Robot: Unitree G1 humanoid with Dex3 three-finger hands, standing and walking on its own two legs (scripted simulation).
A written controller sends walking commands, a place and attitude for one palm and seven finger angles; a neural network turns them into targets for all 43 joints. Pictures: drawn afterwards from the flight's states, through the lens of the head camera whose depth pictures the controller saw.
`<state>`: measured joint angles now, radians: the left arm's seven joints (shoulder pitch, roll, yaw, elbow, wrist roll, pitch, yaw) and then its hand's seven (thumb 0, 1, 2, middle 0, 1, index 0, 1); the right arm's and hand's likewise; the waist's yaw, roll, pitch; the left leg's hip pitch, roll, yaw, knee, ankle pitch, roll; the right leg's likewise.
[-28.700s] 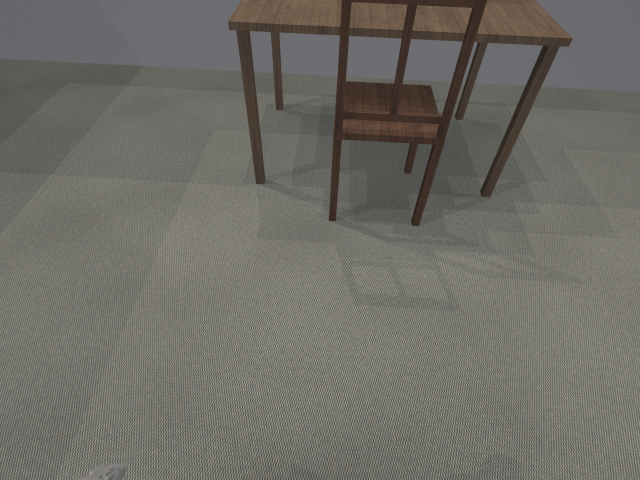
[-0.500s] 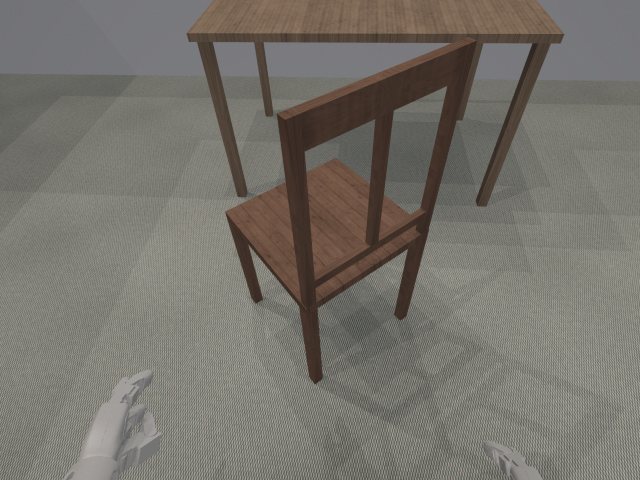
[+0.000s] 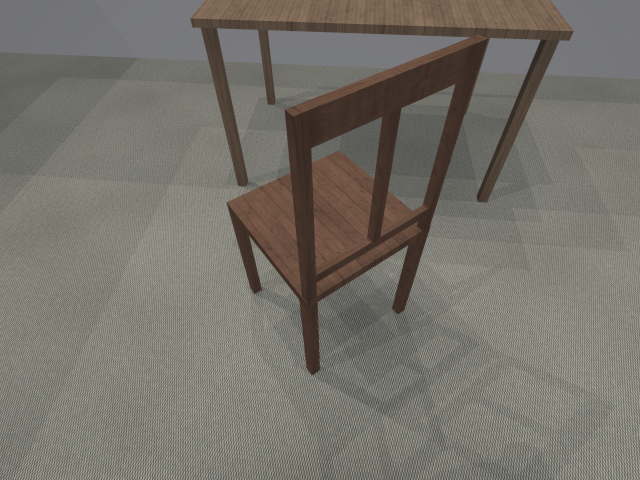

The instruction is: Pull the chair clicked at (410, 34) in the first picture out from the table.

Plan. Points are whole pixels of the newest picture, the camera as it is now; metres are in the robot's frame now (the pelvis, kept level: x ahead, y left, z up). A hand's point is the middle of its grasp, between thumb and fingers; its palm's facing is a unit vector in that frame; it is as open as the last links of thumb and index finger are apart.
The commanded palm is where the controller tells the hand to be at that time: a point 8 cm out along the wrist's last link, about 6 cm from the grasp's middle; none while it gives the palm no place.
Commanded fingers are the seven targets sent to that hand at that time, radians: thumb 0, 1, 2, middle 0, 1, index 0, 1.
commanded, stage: let the arm hang, fingers relaxed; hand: left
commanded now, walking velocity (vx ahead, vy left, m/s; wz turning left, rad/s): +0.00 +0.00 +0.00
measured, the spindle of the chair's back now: (381, 183) +0.67 -0.08 -0.06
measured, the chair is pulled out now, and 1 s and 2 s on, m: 0.55 0.55 0.55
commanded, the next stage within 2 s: look to check the result in 0.44 s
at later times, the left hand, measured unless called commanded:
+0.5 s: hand out of the picture +0.02 +0.16 -0.17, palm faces +0.02 -0.98 -0.20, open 7.3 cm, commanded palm none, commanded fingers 0.00 0.90 0.90 -0.20 -0.30 -0.20 -0.30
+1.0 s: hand out of the picture +0.02 +0.15 -0.17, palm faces +0.03 -0.98 -0.19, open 7.3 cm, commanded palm none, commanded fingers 0.00 0.90 0.90 -0.20 -0.30 -0.20 -0.30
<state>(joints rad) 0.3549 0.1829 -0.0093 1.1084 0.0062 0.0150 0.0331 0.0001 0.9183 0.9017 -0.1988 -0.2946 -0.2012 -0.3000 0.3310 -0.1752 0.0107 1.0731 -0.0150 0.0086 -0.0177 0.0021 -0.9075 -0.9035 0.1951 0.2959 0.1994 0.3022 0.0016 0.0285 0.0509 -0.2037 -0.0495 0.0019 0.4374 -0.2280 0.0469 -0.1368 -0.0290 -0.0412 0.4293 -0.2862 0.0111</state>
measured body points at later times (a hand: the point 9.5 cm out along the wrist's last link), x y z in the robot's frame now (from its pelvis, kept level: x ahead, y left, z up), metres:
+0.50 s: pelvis +0.02 -0.01 +0.00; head +0.04 -0.01 +0.45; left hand +0.02 +0.21 -0.16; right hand +0.00 -0.23 -0.16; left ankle +0.00 +0.09 -0.74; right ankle -0.04 -0.12 -0.74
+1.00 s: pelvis +0.02 -0.01 +0.00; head +0.04 -0.02 +0.45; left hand +0.02 +0.20 -0.16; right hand +0.01 -0.23 -0.16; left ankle +0.00 +0.09 -0.74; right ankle -0.04 -0.12 -0.74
